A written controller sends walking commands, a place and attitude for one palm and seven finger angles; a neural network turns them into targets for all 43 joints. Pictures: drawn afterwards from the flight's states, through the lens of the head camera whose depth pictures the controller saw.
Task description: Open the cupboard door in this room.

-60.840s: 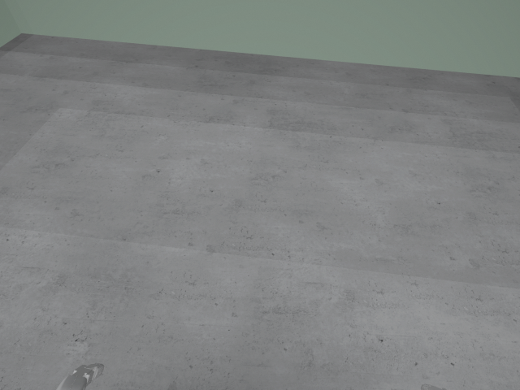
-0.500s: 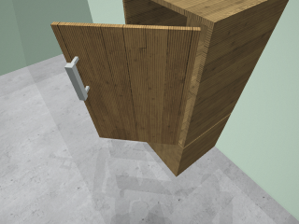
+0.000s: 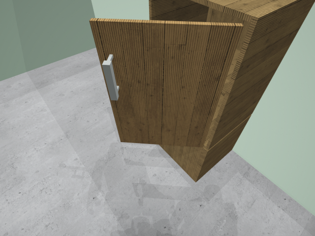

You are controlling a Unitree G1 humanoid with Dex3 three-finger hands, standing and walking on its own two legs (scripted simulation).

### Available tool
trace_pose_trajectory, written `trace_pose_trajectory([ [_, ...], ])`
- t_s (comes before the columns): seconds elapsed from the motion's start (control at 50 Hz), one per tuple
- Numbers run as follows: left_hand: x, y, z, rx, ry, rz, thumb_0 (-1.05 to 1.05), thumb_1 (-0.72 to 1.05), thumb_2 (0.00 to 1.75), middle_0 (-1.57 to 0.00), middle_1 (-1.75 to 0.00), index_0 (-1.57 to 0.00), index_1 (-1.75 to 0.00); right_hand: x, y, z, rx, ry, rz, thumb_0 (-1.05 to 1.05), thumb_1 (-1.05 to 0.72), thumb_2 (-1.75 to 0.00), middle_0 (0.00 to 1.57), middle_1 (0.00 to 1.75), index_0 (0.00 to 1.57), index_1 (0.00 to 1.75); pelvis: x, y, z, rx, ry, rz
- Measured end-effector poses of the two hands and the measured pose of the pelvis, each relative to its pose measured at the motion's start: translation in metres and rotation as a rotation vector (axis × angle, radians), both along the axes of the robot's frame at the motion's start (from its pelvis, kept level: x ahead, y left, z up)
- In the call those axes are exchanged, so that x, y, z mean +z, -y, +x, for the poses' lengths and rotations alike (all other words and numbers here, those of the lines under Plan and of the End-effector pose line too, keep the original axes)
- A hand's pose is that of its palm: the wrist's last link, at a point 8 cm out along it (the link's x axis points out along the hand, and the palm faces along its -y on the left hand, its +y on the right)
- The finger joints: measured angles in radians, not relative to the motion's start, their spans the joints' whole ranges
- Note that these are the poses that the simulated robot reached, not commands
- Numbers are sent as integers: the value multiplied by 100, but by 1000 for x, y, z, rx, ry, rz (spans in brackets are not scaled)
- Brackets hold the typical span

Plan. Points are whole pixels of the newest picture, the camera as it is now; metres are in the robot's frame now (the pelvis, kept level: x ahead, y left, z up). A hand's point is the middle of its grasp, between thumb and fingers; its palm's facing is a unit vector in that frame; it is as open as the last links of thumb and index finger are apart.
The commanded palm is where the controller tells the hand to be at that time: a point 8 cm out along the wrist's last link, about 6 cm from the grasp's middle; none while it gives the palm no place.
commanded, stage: come to a stop and stand still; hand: left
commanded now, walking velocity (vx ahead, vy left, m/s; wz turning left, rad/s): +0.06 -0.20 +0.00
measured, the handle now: (112, 77) +0.56 +0.18 +0.09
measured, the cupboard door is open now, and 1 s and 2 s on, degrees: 46 46 46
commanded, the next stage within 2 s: look again from close up in 0.68 s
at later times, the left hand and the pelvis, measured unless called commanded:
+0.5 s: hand out of the picture +0.00 +0.12 -0.18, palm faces +0.03 -0.99 -0.14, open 7.3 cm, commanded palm none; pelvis +0.01 -0.03 +0.00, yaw -1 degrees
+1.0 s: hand out of the picture +0.00 +0.16 -0.18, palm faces +0.01 -0.98 -0.19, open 7.3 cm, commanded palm none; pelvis +0.00 -0.01 +0.00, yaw -2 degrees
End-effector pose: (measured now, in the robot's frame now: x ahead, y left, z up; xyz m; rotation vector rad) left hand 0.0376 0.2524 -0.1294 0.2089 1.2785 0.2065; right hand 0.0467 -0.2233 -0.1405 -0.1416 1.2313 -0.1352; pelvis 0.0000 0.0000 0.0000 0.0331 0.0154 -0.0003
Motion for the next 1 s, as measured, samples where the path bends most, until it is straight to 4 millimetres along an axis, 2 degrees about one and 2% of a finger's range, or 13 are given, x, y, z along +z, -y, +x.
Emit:
trace_pose_trajectory([
  [0.08,0,17,-1,-40,-30,-39,0,91,90,-20,-30,-20,-30,-1,3,-31,-45,-49,6,0,-93,-90,20,30,20,30,3,2,-4,-12,-8,-5],
  [0.18,-2,38,-9,-46,-32,-48,0,93,90,-20,-30,-20,-30,-7,17,-74,-91,-160,13,0,-92,-90,20,30,20,30,1,15,-9,-19,-3,-11],
  [0.28,-4,54,-28,-12,-58,-69,0,93,90,-20,-30,-20,-30,-2,26,-93,-91,-246,8,0,-91,-90,20,30,19,30,4,25,-3,-4,5,-33],
  [0.34,-12,63,-36,-1,-88,-94,0,92,90,-20,-30,-20,-30,-3,26,-91,-88,-256,0,0,-91,-90,20,30,19,30,1,27,2,-2,10,-46],
  [0.42,-20,73,-42,13,-127,-124,0,92,90,-20,-30,-20,-30,-3,19,-79,-78,-241,2,0,-91,-90,20,30,19,30,0,29,8,-6,21,-31],
  [0.5,-19,81,-44,23,-145,-135,1,92,90,-20,-30,-20,-30,-4,10,-61,-59,-205,21,0,-91,-90,20,30,19,30,2,30,11,-15,25,-22],
  [0.58,-14,82,-47,32,-149,-124,1,92,90,-20,-30,-20,-30,-7,12,-53,-49,-207,21,2,-94,-90,20,30,20,30,4,30,13,-13,30,-18],
  [0.72,-8,81,-50,36,-151,-94,0,91,90,-20,-30,-20,-30,-7,20,-46,-45,-192,23,2,-94,-90,20,30,19,30,5,35,14,-9,32,-10],
  [0.82,-7,76,-54,4,-130,-70,0,91,90,-20,-30,-20,-30,-6,29,-37,-50,-147,9,2,-94,-90,20,30,19,30,4,31,7,-26,18,-35],
  [0.92,-14,61,-53,-18,-109,-76,0,91,90,-20,-30,-20,-30,-5,25,-23,-57,-57,-14,1,-93,-90,20,30,19,30,-2,20,2,-27,30,-52],
  [1.0,-21,48,-45,-14,-74,-84,0,91,90,-20,-30,-20,-30,2,15,-20,-47,-24,-34,1,-94,-90,20,30,19,30,-3,11,-2,-28,48,-40],
])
